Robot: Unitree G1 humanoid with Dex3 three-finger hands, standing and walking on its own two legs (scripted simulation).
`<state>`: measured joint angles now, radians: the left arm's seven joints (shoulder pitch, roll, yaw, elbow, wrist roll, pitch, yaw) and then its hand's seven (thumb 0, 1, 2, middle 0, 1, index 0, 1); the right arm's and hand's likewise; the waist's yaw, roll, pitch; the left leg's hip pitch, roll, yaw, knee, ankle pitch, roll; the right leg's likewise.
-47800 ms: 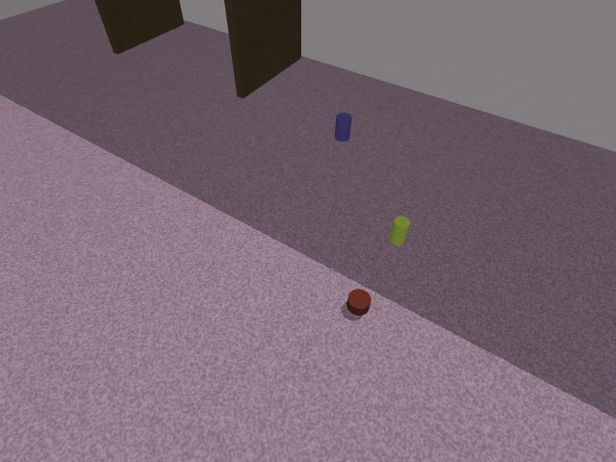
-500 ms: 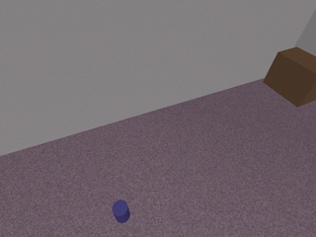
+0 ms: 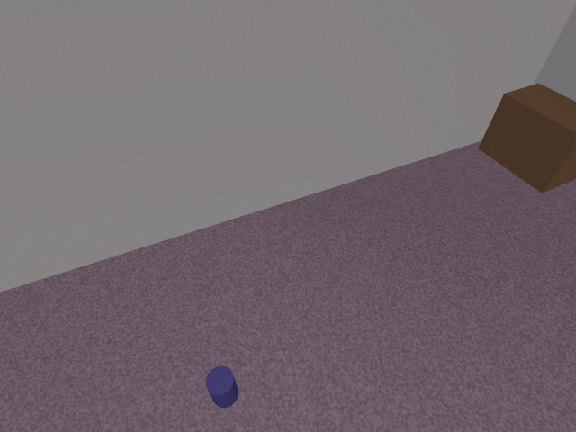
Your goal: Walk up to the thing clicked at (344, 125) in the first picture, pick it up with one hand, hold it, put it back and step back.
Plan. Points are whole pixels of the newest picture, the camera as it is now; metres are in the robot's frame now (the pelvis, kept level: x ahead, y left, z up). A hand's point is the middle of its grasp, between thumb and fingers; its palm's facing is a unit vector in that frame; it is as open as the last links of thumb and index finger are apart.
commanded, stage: stand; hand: left
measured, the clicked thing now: (222, 387) +0.42 +0.21 -0.71
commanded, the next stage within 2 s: step back in 1.14 s
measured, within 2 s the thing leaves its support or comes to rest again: neither
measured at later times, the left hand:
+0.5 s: hand out of the picture +0.09 +0.24 -0.16, palm faces -0.02 -0.94 -0.34, open 7.4 cm
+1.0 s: hand out of the picture +0.11 +0.25 -0.15, palm faces -0.02 -0.94 -0.34, open 7.4 cm
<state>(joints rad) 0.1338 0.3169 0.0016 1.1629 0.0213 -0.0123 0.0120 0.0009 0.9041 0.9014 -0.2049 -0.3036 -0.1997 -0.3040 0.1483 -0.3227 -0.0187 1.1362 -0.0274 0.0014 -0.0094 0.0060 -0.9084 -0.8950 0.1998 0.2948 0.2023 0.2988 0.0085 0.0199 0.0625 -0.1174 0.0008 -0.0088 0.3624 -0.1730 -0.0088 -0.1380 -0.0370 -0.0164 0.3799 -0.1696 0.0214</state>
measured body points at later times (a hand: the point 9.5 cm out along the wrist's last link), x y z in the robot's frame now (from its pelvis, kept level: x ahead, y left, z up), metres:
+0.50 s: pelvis +0.02 +0.00 +0.00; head +0.02 -0.01 +0.45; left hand +0.09 +0.29 -0.13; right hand +0.08 -0.29 -0.14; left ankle +0.02 +0.13 -0.75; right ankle +0.03 -0.13 -0.75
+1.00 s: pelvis +0.03 +0.00 +0.00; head +0.03 -0.01 +0.45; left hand +0.11 +0.30 -0.13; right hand +0.10 -0.30 -0.14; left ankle +0.02 +0.13 -0.75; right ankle +0.03 -0.13 -0.75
